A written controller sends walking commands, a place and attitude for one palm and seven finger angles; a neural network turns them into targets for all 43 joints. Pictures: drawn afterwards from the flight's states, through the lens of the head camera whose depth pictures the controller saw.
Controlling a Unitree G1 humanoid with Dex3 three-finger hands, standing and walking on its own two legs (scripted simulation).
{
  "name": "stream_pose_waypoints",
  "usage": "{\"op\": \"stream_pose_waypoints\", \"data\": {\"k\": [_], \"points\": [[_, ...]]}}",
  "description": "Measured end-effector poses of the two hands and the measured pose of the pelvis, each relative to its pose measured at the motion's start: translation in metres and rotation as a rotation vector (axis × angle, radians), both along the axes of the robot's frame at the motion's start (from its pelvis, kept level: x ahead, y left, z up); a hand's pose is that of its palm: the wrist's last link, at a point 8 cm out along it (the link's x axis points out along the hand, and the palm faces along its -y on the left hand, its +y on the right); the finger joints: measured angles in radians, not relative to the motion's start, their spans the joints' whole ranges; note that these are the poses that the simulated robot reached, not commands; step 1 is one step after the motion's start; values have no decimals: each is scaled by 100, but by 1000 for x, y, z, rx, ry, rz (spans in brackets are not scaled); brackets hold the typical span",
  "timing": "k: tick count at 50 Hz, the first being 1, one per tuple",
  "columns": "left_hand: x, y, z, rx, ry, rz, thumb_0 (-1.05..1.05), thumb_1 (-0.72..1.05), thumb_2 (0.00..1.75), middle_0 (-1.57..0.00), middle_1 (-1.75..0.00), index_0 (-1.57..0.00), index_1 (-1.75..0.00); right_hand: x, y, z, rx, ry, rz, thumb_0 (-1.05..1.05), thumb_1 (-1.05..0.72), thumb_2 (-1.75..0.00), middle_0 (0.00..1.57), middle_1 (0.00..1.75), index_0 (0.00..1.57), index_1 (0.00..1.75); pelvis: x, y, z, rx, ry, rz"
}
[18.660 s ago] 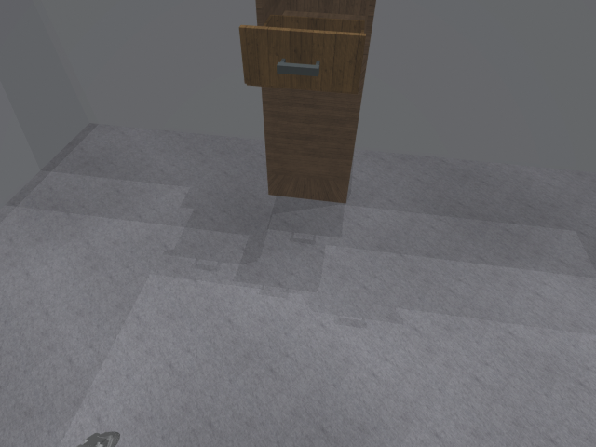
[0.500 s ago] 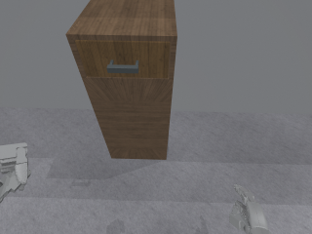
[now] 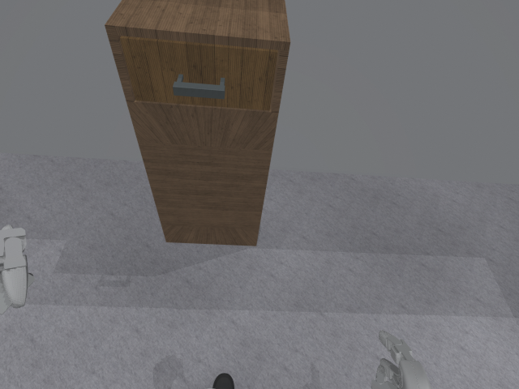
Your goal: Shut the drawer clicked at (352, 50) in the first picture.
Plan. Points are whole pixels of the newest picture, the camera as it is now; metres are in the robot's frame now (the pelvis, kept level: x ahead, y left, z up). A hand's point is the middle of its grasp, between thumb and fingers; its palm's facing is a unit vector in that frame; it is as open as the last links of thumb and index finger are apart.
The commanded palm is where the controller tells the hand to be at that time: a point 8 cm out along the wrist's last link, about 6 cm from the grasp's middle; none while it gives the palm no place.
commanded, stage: step back with the hand held close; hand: left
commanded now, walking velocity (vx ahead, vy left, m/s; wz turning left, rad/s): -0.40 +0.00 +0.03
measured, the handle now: (200, 85) +0.74 +0.19 +0.04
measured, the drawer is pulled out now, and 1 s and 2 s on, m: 0.00 0.00 0.00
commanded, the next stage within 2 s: stop stepping back and stand still in 0.06 s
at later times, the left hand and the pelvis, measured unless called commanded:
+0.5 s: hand (13, 332) +0.15 +0.27 +0.13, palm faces +0.47 -0.84 -0.28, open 3.3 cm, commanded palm +0.08 +0.28 +0.18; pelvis -0.06 +0.01 -0.02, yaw -1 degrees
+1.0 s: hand out of the picture +0.09 +0.25 +0.14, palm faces +0.43 -0.84 -0.32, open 3.3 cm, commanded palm +0.05 +0.29 +0.18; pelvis -0.08 +0.01 +0.00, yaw +0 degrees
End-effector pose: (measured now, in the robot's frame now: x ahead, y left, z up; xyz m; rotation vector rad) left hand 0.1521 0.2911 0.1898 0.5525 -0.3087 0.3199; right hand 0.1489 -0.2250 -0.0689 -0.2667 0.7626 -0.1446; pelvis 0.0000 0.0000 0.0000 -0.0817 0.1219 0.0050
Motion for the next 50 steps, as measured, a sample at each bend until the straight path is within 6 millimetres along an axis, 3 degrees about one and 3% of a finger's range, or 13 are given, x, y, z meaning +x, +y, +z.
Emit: {"op": "stream_pose_waypoints", "data": {"k": [6,11,15,19,24,26,28,33,37,40,43,47,50], "points": [[-14,-41,-15,12,25,-150,2,89,90,-140,-160,-140,-160,-12,-4,-18,26,-22,58,1,-90,-90,20,30,20,30,-48,-15,-15,44,5,-54],[-42,-58,5,97,-14,-236,2,89,90,-140,-160,-140,-160,-47,-16,-23,52,-28,0,1,-90,-90,20,30,20,30,-75,-21,-19,13,-75,-38],[-76,-47,16,114,-46,-174,1,89,90,-140,-160,-141,-159,-78,-30,-21,51,-42,-76,1,-90,-90,20,30,20,30,-72,-23,-22,30,-127,-29],[-86,-18,1,10,-89,-13,1,88,90,-140,-160,-141,-160,-96,-45,-27,8,-15,-139,1,-90,-90,20,30,20,30,-53,-14,-21,53,-134,-58],[-50,12,-46,-193,-45,114,1,89,90,-141,-160,-141,-160,-95,-43,-29,-66,47,-123,2,-90,-90,20,29,20,30,-52,3,-22,83,-137,-12],[-36,8,-50,-214,4,79,1,89,90,-140,-160,-141,-160,-90,-33,-18,-59,16,-105,2,-90,-90,20,29,20,30,-62,8,-18,82,-153,-31],[-31,-5,-38,-171,15,-21,2,90,90,-140,-160,-141,-160,-86,-19,-4,-30,-50,-83,2,-91,-90,20,29,20,30,-71,11,-12,75,-159,-35],[-53,-31,19,16,-68,-233,2,89,90,-140,-160,-140,-160,-84,10,20,42,-132,-50,2,-90,-90,20,29,20,30,-82,10,0,56,-144,-51],[-74,-19,34,109,-18,-171,1,89,90,-140,-160,-140,-160,-86,20,16,87,-118,-48,1,-90,-90,20,30,20,30,-83,12,6,40,-133,-57],[-86,2,23,98,65,-20,1,89,90,-140,-160,-140,-160,-88,21,3,113,-80,-48,1,-90,-90,20,30,20,30,-83,11,6,44,-127,-40],[-100,15,-4,39,134,115,1,89,90,-140,-160,-140,-160,-89,16,-15,111,-35,-29,1,-90,-90,20,30,20,30,-88,8,-2,78,-115,-29],[-107,8,-32,-141,147,160,2,89,90,-140,-160,-140,-160,-94,6,-21,53,37,3,1,-90,-90,20,30,20,30,-89,10,0,69,-137,-16],[-100,-3,-35,-204,79,102,2,89,90,-140,-160,-140,-160,-93,-1,-13,-7,19,-1,2,-90,-90,20,30,20,30,-83,12,-3,66,-143,2]]}}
